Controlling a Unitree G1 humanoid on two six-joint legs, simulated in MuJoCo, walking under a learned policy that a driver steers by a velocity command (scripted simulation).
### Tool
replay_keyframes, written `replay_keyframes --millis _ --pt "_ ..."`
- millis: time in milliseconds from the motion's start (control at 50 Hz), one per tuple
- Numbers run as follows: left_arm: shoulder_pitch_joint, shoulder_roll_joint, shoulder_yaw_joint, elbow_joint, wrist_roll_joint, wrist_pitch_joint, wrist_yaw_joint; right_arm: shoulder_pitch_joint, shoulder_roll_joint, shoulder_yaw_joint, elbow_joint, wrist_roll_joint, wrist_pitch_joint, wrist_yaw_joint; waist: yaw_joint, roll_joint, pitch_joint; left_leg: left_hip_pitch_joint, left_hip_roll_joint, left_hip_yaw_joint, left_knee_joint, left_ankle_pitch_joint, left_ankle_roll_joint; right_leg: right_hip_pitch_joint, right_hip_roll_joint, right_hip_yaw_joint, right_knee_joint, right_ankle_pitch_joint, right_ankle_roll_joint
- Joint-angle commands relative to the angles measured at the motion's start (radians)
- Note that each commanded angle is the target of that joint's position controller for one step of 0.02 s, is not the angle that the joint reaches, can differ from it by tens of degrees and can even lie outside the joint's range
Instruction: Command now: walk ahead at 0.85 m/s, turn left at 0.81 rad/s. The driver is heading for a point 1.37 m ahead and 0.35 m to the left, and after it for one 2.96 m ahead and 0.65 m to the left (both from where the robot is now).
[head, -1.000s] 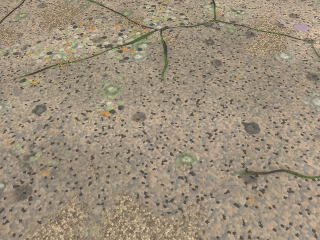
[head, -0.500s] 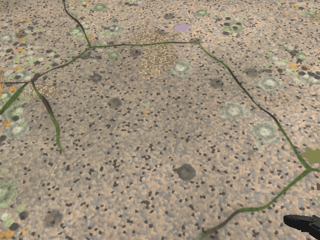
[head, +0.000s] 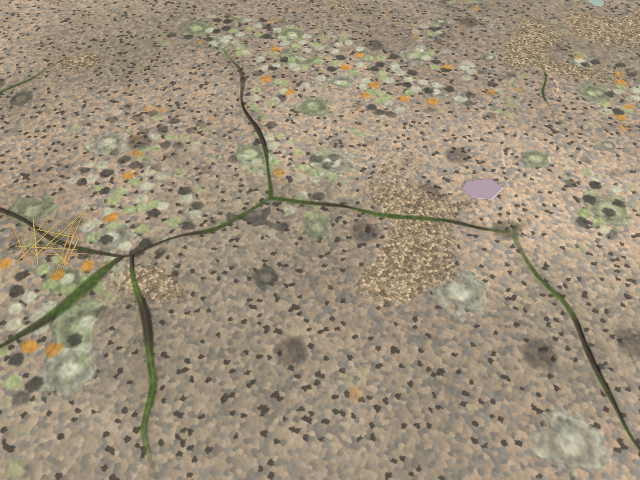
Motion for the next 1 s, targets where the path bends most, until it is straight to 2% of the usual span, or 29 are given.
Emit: replay_keyframes --millis 20,80,120,160,180,200,220,240,260,280,300,340,400,440,500,620,660,680,700,740,760,800,840,860,880,900,920,940,1000 --pt "-0.175 0.043 0.007 -0.07 -0.008 -0.024 0.007 -0.032 0.039 0.017 -0.115 -0.018 0.018 0.016 -0.081 -0.13 0.163 -0.194 0.111 -0.095 -0.099 0.073 -0.017 -0.044 -0.282 0.146 -0.283 0.379 -0.176" --pt "-0.223 0.13 0.03 -0.074 -0.014 -0.028 0.032 -0.064 0.003 0.01 -0.11 -0.052 -0.001 0.053 -0.078 -0.071 0.117 0.103 0.021 0.043 -0.494 0.418 -0.018 -0.133 -0.165 -0.083 -0.264 0.5 -0.116" --pt "-0.18 0.208 0.048 -0.059 -0.027 -0.028 0.037 -0.034 -0.033 -0.01 -0.1 -0.045 0.001 0.072 -0.089 -0.092 0.046 0.259 -0.065 0.111 -0.571 0.462 0.004 -0.051 -0.169 -0.106 -0.162 0.737 -0.094" --pt "-0.178 0.259 0.065 -0.067 -0.053 -0.011 0.029 0.117 -0.12 -0.051 -0.069 -0.036 0.019 0.069 -0.181 -0.128 -0.06 0.452 -0.145 0.15 -0.593 0.37 0.058 0.018 -0.185 -0.101 0.106 1.0 -0.074" --pt "-0.184 0.243 0.061 -0.074 -0.056 -0.007 0.021 0.266 -0.192 -0.089 -0.037 -0.038 0.031 0.057 -0.266 -0.095 -0.131 0.677 -0.167 0.125 -0.623 0.403 0.101 -0.071 -0.171 -0.092 0.36 0.946 -0.046" --pt "-0.135 0.14 0.033 -0.058 -0.041 -0.01 0.008 0.262 -0.218 -0.095 -0.022 -0.029 0.04 0.035 -0.239 0.074 -0.079 0.801 -0.114 0.012 -0.693 0.515 0.138 -0.255 -0.061 -0.067 0.683 0.14 0.014" --pt "0.013 0.014 -0.008 -0.087 0.017 -0.015 -0.008 0.103 -0.301 -0.079 -0.098 -0.055 0.029 0.022 -0.048 0.397 -0.101 0.855 0.052 -0.357 -0.677 1.105 0.257 -0.476 0.08 0.018 1.088 -0.434 0.045" --pt "0.137 0.137 -0.004 -0.111 -0.006 -0.024 -0.012 0.056 -0.31 -0.081 -0.186 -0.088 0.009 0.039 -0.04 0.285 -0.432 0.984 0.238 -0.77 -0.875 0.757 0.43 -0.526 0.1 0.23 1.197 -0.375 0.031" --pt "0.009 0.22 0.01 -0.121 -0.022 -0.021 -0.006 0.01 -0.274 -0.081 -0.209 -0.069 0.001 0.053 -0.078 0.069 -0.378 0.886 0.2 -0.791 -0.979 0.407 0.385 -0.528 0.068 0.25 1.115 -0.264 0.007" --pt "-0.085 0.211 0.011 -0.143 -0.021 -0.01 0.01 -0.028 -0.238 -0.075 -0.202 -0.042 -0.006 0.051 -0.059 -0.052 -0.231 0.74 0.147 -0.723 -1.001 0.223 0.332 -0.569 0.038 0.242 1.003 -0.178 0.001" --pt "-0.104 0.19 0.006 -0.137 -0.009 0.007 0.025 -0.065 -0.206 -0.064 -0.2 -0.029 -0.009 0.045 -0.024 -0.102 -0.155 0.614 0.111 -0.674 -0.998 0.215 0.297 -0.541 0.01 0.249 0.929 -0.142 0.005" --pt "-0.104 0.199 0.011 -0.13 0.002 0.033 0.032 -0.114 -0.194 -0.063 -0.211 -0.055 -0.001 0.026 0.011 -0.059 -0.103 0.425 0.06 -0.554 -0.999 0.425 0.277 -0.434 -0.006 0.257 0.812 -0.125 0.015" --pt "-0.148 0.133 -0.002 -0.13 0.022 0.038 0.037 -0.101 -0.183 -0.062 -0.191 -0.047 0.017 -0.009 0.007 -0.074 -0.129 0.349 0.004 -0.428 -0.933 0.756 0.258 -0.383 0.021 0.233 0.645 -0.087 0.049" --pt "-0.184 0.11 -0.009 -0.138 0.014 0.045 0.035 -0.097 -0.19 -0.065 -0.189 -0.036 0.044 -0.033 -0.001 -0.066 -0.164 0.36 -0.021 -0.428 -0.916 0.726 0.231 -0.384 0.054 0.235 0.553 0.004 0.072" --pt "-0.251 0.102 -0.011 -0.151 0.001 0.058 0.03 -0.119 -0.178 -0.063 -0.201 -0.025 0.078 -0.053 -0.018 -0.007 -0.141 0.344 -0.065 -0.454 -0.92 0.441 0.17 -0.371 0.085 0.25 0.417 0.117 0.078" --pt "-0.245 0.101 -0.017 -0.145 0.008 0.035 0.008 -0.1 -0.045 -0.006 -0.166 -0.063 0.068 -0.037 -0.059 0.09 -0.112 0.354 -0.003 -0.421 -0.839 0.389 0.159 -0.203 0.002 0.196 0.209 0.191 0.031" --pt "-0.244 0.071 -0.027 -0.142 0.02 0.022 -0.007 -0.052 0.014 0.02 -0.121 -0.078 0.051 -0.019 -0.059 0.049 -0.074 0.333 -0.057 -0.358 -0.807 0.254 0.089 -0.044 -0.023 0.234 -0.038 0.411 -0.032" --pt "-0.288 0.146 -0.015 -0.167 0.032 0.025 -0.004 0.049 -0.002 0.014 -0.101 -0.094 0.041 -0.016 -0.138 -0.108 -0.057 0.32 -0.152 -0.264 -0.686 -0.003 0.03 -0.024 -0.132 0.383 -0.034 0.659 -0.096" --pt "-0.277 0.13 -0.021 -0.159 0.038 0.038 0.001 0.112 -0.042 0.003 -0.084 -0.092 0.039 -0.013 -0.165 -0.203 -0.073 0.315 -0.19 -0.166 -0.655 -0.179 -0.021 -0.043 -0.187 0.472 -0.071 0.395 -0.206" --pt "-0.132 0.187 0.006 -0.125 -0.021 0.069 0.0 -0.087 -0.108 -0.018 -0.133 -0.063 0.03 -0.016 -0.058 -0.218 0.005 0.248 -0.175 -0.057 -0.657 -0.168 -0.029 -0.123 -0.183 0.689 -0.248 -0.452 -0.252" --pt "-0.093 0.217 0.013 -0.114 -0.027 0.079 0.003 -0.135 -0.102 -0.021 -0.141 -0.051 0.024 -0.012 -0.045 -0.239 0.044 0.263 -0.173 -0.046 -0.668 -0.164 -0.029 -0.168 -0.186 0.744 -0.298 -0.547 -0.244" --pt "-0.142 0.227 0.021 -0.135 -0.032 0.082 0.017 -0.096 -0.08 -0.019 -0.125 -0.055 -0.002 0.001 -0.092 -0.26 0.043 0.449 -0.162 -0.056 -0.757 -0.11 -0.005 -0.289 -0.118 0.672 -0.316 -0.453 -0.193" --pt "-0.236 0.182 0.021 -0.189 -0.047 0.087 0.03 0.046 -0.085 -0.028 -0.059 -0.079 -0.028 0.0 -0.176 -0.265 0.006 0.771 -0.139 -0.024 -0.947 0.013 0.033 -0.475 0.041 0.472 -0.239 -0.241 -0.06" --pt "-0.297 0.129 0.01 -0.235 -0.056 0.083 0.032 0.173 -0.127 -0.042 -0.01 -0.087 -0.031 -0.012 -0.223 -0.191 -0.03 0.965 -0.024 -0.091 -1.016 -0.023 0.065 -0.636 0.102 0.363 -0.081 -0.16 0.013" --pt "-0.257 0.051 -0.01 -0.256 -0.078 0.072 0.025 0.138 -0.162 -0.055 -0.005 -0.07 -0.027 -0.02 -0.177 0.092 -0.049 0.995 0.196 -0.366 -1.073 -0.196 0.127 -0.768 0.129 0.232 0.245 -0.105 0.004" --pt "-0.227 0.089 -0.006 -0.272 -0.072 0.055 0.015 0.03 -0.147 -0.052 -0.038 -0.062 -0.03 -0.025 -0.125 0.152 0.005 0.851 0.331 -0.514 -1.108 -0.318 0.189 -0.842 0.002 0.242 0.451 -0.093 -0.026" --pt "-0.2 0.101 -0.001 -0.266 -0.067 0.049 0.003 -0.016 -0.096 -0.039 -0.06 -0.052 -0.04 -0.036 -0.092 0.126 0.03 0.8 0.34 -0.496 -1.125 -0.331 0.193 -0.86 -0.046 0.236 0.567 -0.054 -0.033" --pt "-0.166 0.097 -0.001 -0.253 -0.058 0.052 -0.004 -0.022 -0.074 -0.032 -0.059 -0.045 -0.049 -0.039 -0.08 0.087 0.034 0.803 0.308 -0.426 -1.131 -0.285 0.17 -0.881 -0.061 0.225 0.631 -0.031 -0.032" --pt "-0.18 0.077 -0.012 -0.264 -0.039 0.057 -0.026 0.032 -0.107 -0.037 -0.028 -0.056 -0.057 -0.034 -0.101 0.017 0.062 0.777 0.237 -0.214 -1.158 -0.097 0.125 -0.892 -0.104 0.171 0.721 0.043 -0.021"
